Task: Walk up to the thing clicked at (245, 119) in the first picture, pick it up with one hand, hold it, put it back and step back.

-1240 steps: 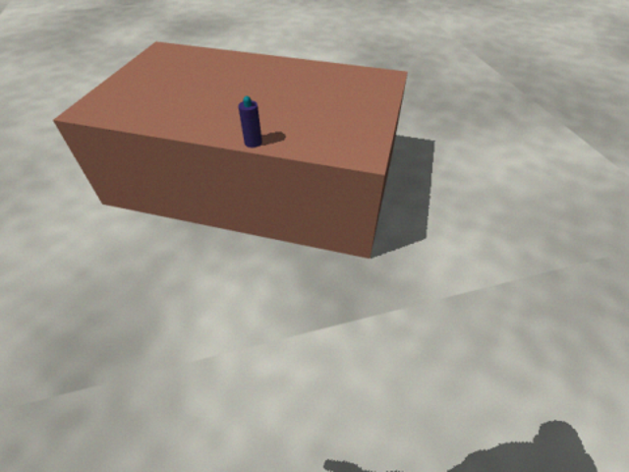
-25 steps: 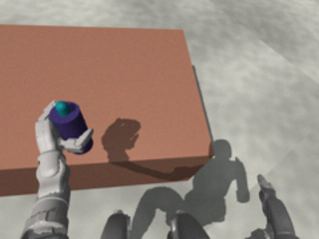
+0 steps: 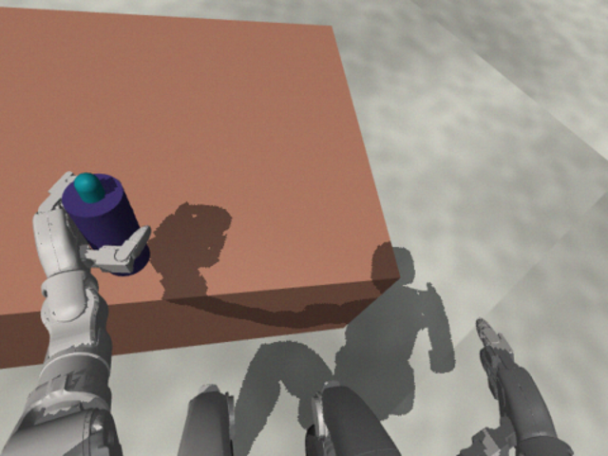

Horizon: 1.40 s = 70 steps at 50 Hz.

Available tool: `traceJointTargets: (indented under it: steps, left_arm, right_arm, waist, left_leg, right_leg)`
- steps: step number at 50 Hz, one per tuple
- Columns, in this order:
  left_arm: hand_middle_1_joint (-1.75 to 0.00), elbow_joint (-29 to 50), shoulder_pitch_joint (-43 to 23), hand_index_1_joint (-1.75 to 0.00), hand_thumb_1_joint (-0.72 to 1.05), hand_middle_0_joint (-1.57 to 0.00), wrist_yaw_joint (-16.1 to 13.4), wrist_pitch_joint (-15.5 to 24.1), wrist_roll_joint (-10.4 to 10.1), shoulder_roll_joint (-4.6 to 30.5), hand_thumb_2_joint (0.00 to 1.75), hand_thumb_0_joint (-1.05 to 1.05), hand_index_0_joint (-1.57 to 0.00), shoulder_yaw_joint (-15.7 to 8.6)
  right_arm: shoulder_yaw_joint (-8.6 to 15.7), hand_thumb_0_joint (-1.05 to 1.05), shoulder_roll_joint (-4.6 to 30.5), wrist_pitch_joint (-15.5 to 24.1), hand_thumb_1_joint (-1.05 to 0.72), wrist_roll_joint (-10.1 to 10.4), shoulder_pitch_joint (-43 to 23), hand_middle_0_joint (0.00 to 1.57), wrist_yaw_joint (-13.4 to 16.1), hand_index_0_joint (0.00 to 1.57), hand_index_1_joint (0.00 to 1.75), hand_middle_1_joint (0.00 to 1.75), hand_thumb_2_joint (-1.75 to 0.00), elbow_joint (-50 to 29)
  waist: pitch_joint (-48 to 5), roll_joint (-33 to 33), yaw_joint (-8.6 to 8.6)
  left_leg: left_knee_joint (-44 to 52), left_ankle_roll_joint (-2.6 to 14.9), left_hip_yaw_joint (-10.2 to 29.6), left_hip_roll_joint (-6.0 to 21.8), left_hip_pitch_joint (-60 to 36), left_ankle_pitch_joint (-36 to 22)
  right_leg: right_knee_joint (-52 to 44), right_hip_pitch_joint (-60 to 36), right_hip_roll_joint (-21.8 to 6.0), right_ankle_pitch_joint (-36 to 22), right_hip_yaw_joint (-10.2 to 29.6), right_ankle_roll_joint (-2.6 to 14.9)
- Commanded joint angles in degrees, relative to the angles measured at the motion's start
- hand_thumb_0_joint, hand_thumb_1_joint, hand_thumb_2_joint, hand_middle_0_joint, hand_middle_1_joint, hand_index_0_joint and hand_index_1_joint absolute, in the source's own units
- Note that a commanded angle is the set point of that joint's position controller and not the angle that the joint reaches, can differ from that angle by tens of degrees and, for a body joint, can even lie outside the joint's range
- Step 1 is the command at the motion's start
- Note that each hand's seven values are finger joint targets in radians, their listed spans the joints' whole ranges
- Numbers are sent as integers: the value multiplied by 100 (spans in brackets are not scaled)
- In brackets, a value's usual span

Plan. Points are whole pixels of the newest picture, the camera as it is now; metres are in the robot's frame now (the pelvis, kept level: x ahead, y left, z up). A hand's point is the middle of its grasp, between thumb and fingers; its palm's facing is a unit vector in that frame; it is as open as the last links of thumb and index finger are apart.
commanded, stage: crouch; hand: left
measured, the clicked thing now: (108, 223) +0.43 +0.22 -0.01
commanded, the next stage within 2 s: lower in 0.08 s
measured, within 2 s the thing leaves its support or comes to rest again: rests again in 1.60 s
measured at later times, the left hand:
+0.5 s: hand (120, 241) +0.43 +0.22 -0.07, palm faces +0.27 -0.96 -0.02, open 9.4 cm
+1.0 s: hand (126, 249) +0.44 +0.22 -0.11, palm faces +0.29 -0.96 -0.04, open 9.4 cm
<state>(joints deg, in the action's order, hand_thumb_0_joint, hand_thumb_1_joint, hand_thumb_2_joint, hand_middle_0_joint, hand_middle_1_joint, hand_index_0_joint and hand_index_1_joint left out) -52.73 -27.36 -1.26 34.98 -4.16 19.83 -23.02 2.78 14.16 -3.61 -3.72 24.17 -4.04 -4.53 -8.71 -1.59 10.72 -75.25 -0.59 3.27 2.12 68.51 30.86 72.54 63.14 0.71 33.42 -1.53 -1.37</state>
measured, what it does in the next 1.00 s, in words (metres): lowers itself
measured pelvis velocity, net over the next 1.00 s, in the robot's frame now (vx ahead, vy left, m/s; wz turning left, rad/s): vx -0.01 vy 0.00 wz -0.03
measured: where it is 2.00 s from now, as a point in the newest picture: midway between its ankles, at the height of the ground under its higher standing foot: outside the picture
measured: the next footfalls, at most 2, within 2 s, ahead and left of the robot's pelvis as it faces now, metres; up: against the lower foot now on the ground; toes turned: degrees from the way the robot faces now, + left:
none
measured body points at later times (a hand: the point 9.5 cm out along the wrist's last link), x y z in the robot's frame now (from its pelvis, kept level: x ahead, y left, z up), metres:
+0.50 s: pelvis -0.01 +0.00 -0.03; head +0.15 +0.06 +0.39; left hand +0.41 +0.27 -0.07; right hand +0.15 -0.26 +0.00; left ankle +0.04 +0.12 -0.62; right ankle +0.01 -0.14 -0.62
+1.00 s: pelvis -0.01 +0.00 -0.05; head +0.15 +0.07 +0.36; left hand +0.41 +0.27 -0.10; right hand +0.15 -0.27 -0.01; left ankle +0.04 +0.12 -0.62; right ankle +0.01 -0.14 -0.62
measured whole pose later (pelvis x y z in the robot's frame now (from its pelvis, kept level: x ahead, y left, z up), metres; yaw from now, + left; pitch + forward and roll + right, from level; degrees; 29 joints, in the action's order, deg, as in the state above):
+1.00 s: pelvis -0.01 +0.00 -0.05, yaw -2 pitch +30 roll -5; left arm -58.3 -29.3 -1.8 38.6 -2.0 24.9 -28.9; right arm 4.5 16.6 -2.7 -3.9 25.1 -5.4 -13.3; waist -10.6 -1.5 15.4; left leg -87.8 -0.6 4.6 2.4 84.5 33.8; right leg 84.7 78.6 1.4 36.5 -2.3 -1.4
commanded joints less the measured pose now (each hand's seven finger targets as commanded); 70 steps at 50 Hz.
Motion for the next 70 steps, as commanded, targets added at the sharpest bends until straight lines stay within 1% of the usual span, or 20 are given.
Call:
traceJointTargets:
  steps: [1,4,6,9,12,13,16,18,23,27,30,35,36,41,45,53,57,61,62,70]
  left_arm:
    - [-140,1070,-1851,-140,20,-130,44,457,-51,1124,126,0,-132,-180]
    - [-141,1087,-1949,-141,22,-131,68,514,-118,1227,127,0,-133,-254]
    - [-142,1138,-2031,-143,18,-132,51,553,-98,1267,128,0,-134,-212]
    - [-140,1108,-2096,-141,15,-129,15,608,-128,1509,126,0,-131,-424]
    - [-141,751,-1965,-141,17,-129,30,626,-112,1371,125,0,-131,-395]
    - [-142,625,-1926,-142,17,-130,31,630,-74,1518,125,0,-132,-476]
    - [-141,403,-1909,-142,17,-131,92,705,-41,1224,125,0,-132,-331]
    - [-142,600,-2017,-143,18,-132,98,800,-25,1631,126,0,-133,-570]
    - [-142,795,-2195,-143,16,-130,61,896,55,1595,126,0,-132,-472]
    - [-143,1064,-2253,-143,16,-131,35,922,60,1724,126,0,-132,-523]
    - [-142,913,-2108,-143,15,-131,-12,880,85,1721,127,0,-132,-571]
    - [-144,719,-1926,-145,17,-132,-61,800,85,1758,129,0,-133,-712]
    - [-146,719,-1868,-146,18,-133,-47,783,91,1604,131,0,-134,-609]
    - [-146,617,-1853,-146,20,-133,-61,790,152,1765,130,0,-135,-675]
    - [-145,750,-1986,-145,19,-131,-58,882,74,1742,130,0,-133,-719]
    - [-144,734,-1930,-144,18,-130,-57,961,168,1721,129,0,-131,-685]
    - [-140,800,-1778,-141,18,-127,-56,922,182,1779,127,0,-128,-732]
    - [-140,589,-1552,-141,13,-127,-63,869,180,1582,126,0,-128,-658]
    - [-141,637,-1636,-142,15,-127,-77,876,195,1603,127,0,-128,-629]
    - [-142,455,-1316,-143,13,-129,-77,888,200,1416,127,0,-131,-598]
  right_arm:
    - [656,0,970,210,53,23,346,5,87,5,5,5,-5,-972]
    - [676,0,983,245,53,44,150,5,90,5,5,5,-5,-1119]
    - [511,0,866,274,52,57,154,5,75,5,5,5,-6,-1364]
    - [672,0,1002,257,53,64,202,5,129,5,5,5,-6,-1422]
    - [633,0,962,265,52,76,268,5,121,5,5,5,-6,-1327]
    - [716,0,1021,258,51,81,351,5,121,5,5,5,-6,-1179]
    - [633,0,1027,342,52,61,175,5,84,5,5,5,-6,-1662]
    - [682,0,1005,303,52,35,549,5,50,5,5,5,-6,-1144]
    - [759,0,1052,371,51,-17,361,5,-5,5,5,5,-6,-1338]
    - [824,0,1136,394,50,-15,364,5,1,5,5,5,-6,-1551]
    - [894,0,1200,356,49,-19,365,5,2,5,5,5,-7,-1654]
    - [835,0,1160,313,50,-3,406,5,0,5,5,5,-6,-1539]
    - [880,0,1181,321,50,10,312,5,0,5,5,5,-6,-1785]
    - [907,0,1185,323,51,21,340,5,-9,5,5,5,-6,-1711]
    - [942,0,1237,359,51,38,397,5,9,5,5,5,-6,-1894]
    - [942,0,1232,364,51,13,426,5,-20,5,5,5,-6,-2141]
    - [1068,0,1272,359,51,1,598,5,-41,5,5,5,-6,-1922]
    - [1080,0,1235,360,50,18,661,5,-59,5,5,5,-6,-1890]
    - [932,0,1133,353,51,19,659,5,-77,5,5,5,-6,-1809]
    - [1125,0,1297,385,51,39,497,5,-86,5,5,5,-6,-2162]
  waist:
    - [-2633,1200,-10]
    - [-2761,1204,-24]
    - [-2948,1024,20]
    - [-2934,920,68]
    - [-2650,934,123]
    - [-2555,993,120]
    - [-2680,905,261]
    - [-2737,1305,164]
    - [-2998,1765,202]
    - [-3606,1760,249]
    - [-3602,1842,227]
    - [-3136,1647,248]
    - [-3202,1577,330]
    - [-2950,1410,350]
    - [-3217,1482,379]
    - [-3222,1682,404]
    - [-3374,1870,385]
    - [-3140,1723,446]
    - [-2968,1645,391]
    - [-3028,1377,458]
  left_leg:
    - [913,9,45,-27,-2392,-1947]
    - [832,21,62,-30,-2306,-1922]
    - [706,104,-23,-69,-2103,-1778]
    - [697,138,-55,-88,-1860,-1497]
    - [670,116,-26,-91,-1708,-1375]
    - [639,115,-22,-88,-1664,-1347]
    - [499,115,37,-76,-1664,-1590]
    - [413,81,28,-80,-1753,-1845]
    - [346,-1,133,-38,-1985,-1727]
    - [92,27,131,-29,-2100,-2202]
    - [53,-19,195,-8,-2141,-2325]
    - [16,42,146,-41,-1544,-1711]
    - [32,46,161,-19,-1585,-1687]
    - [-38,95,108,-58,-1089,-1157]
    - [-115,70,148,-46,-1323,-1554]
    - [-109,22,180,-42,-1407,-1399]
    - [-352,51,120,-52,-1515,-1985]
    - [-386,75,111,-47,-1305,-1856]
    - [-400,92,87,-69,-1048,-1669]
    - [-394,108,107,-73,-815,-1282]
  right_leg:
    - [-695,-621,140,-1844,-108,269]
    - [-596,-616,143,-1807,-106,273]
    - [-654,-867,131,-1919,-8,214]
    - [-767,-1014,99,-1786,118,166]
    - [-648,-725,113,-1624,69,198]
    - [-597,-561,125,-1567,57,218]
    - [-418,-354,175,-1694,-64,247]
    - [-277,-193,171,-1788,-77,281]
    - [-51,239,194,-1483,-155,330]
    - [100,75,208,-1888,-142,306]
    - [210,320,213,-1822,-182,326]
    - [191,370,207,-1566,-142,302]
    - [182,372,209,-1549,-162,300]
    - [159,354,204,-1270,-74,275]
    - [307,398,221,-1524,-140,294]
    - [397,651,226,-1313,-186,321]
    - [495,633,220,-1757,-147,308]
    - [465,648,224,-1724,-142,290]
    - [456,652,219,-1628,-103,281]
    - [495,668,238,-1365,-143,290]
